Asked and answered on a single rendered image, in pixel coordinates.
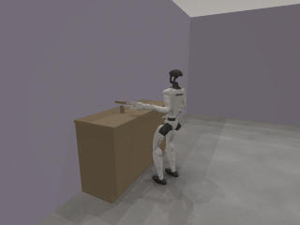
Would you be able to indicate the robot foot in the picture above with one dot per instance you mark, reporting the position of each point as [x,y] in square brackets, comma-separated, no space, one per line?
[169,171]
[162,181]

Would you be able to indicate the robot left forearm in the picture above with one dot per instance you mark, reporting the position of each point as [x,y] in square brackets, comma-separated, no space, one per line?
[155,108]

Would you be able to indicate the robot left hand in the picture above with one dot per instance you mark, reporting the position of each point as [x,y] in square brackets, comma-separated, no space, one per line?
[139,106]

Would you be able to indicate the robot right foot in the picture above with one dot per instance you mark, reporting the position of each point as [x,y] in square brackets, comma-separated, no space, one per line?
[169,171]

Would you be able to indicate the robot left upper arm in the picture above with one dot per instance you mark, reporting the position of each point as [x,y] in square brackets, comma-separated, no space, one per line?
[167,98]

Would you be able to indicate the counter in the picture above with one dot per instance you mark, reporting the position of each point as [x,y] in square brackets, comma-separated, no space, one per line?
[116,146]

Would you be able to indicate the robot right upper arm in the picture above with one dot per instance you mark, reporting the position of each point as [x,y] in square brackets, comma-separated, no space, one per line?
[183,104]

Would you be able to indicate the robot left foot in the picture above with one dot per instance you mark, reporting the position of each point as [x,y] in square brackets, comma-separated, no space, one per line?
[162,181]

